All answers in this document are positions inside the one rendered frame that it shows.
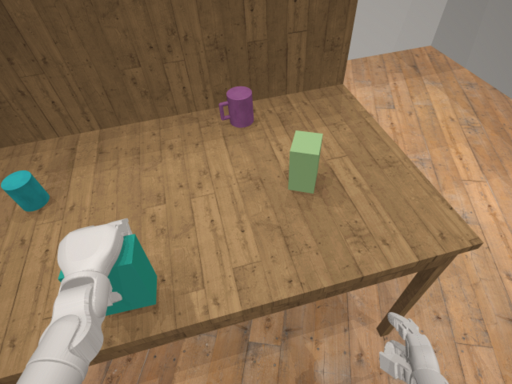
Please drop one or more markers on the robot left hand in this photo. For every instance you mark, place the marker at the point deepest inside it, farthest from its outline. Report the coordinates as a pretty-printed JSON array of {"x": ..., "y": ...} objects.
[{"x": 94, "y": 248}]

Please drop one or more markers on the sponge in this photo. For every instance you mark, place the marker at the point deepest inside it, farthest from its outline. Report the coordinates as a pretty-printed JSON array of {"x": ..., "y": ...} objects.
[{"x": 132, "y": 276}]

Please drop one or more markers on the robot right hand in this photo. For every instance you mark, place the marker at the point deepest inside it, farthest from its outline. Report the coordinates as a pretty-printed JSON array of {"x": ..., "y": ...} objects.
[{"x": 400, "y": 361}]

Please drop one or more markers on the table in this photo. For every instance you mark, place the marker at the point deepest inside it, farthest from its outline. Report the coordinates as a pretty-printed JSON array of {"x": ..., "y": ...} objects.
[{"x": 112, "y": 105}]

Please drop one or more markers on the left robot forearm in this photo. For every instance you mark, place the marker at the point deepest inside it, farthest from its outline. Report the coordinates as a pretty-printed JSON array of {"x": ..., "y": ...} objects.
[{"x": 74, "y": 336}]

